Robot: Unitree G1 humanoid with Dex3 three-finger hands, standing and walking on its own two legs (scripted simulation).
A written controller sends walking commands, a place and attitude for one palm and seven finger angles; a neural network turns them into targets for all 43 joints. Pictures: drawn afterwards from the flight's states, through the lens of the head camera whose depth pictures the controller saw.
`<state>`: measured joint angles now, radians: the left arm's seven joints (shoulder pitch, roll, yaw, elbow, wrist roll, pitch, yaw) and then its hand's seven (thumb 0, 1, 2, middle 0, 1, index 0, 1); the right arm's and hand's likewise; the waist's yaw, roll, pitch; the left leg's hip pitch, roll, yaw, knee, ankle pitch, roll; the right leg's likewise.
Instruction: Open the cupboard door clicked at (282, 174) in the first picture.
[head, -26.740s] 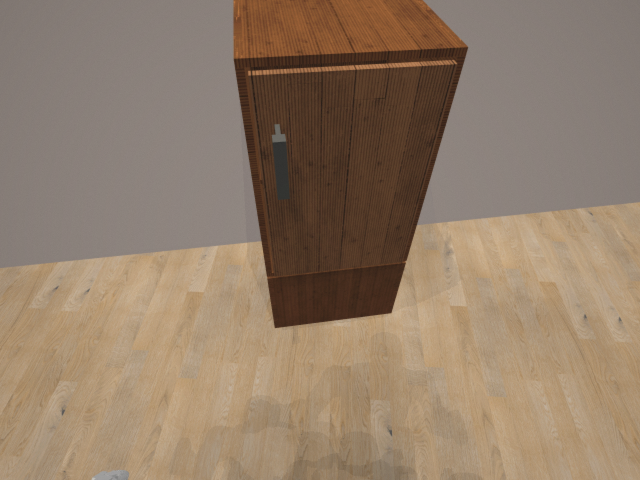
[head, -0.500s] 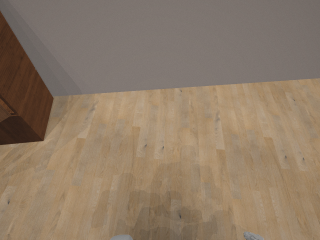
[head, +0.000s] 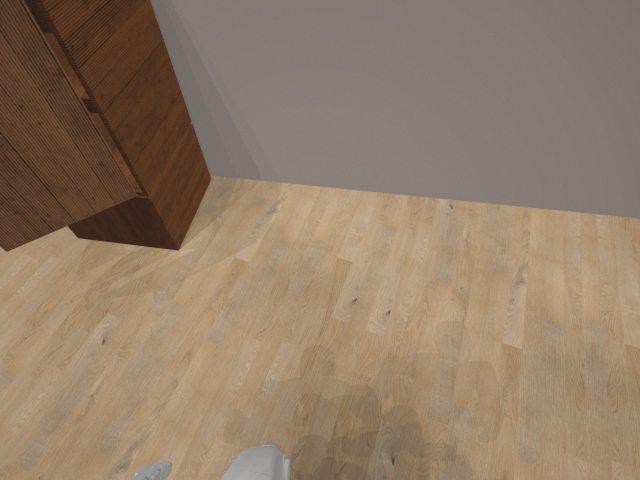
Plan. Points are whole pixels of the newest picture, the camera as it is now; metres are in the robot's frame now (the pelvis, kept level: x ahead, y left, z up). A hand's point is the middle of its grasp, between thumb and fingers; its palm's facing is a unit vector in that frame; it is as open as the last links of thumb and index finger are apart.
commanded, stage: turn to face it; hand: left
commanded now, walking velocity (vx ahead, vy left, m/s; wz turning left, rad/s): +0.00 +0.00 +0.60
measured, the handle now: out of the picture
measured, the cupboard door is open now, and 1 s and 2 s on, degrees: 43 43 43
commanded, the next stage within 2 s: take the last steps up to it in 0.78 s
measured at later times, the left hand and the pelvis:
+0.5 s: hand out of the picture +0.05 +0.23 -0.16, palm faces +0.31 -0.90 -0.30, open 7.4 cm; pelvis +0.01 -0.02 -0.01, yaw +17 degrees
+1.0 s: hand out of the picture -0.04 +0.19 -0.17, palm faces +0.51 -0.83 -0.23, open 7.4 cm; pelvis +0.02 -0.01 +0.00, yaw +29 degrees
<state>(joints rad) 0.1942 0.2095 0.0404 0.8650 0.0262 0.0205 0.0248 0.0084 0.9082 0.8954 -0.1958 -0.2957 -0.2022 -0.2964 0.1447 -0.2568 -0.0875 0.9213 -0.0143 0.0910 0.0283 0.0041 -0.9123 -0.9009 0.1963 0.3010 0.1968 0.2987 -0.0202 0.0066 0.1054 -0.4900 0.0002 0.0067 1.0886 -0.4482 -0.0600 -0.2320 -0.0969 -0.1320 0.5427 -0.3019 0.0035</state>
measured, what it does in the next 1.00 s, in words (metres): steps on the spot, turning left: left foot, then right foot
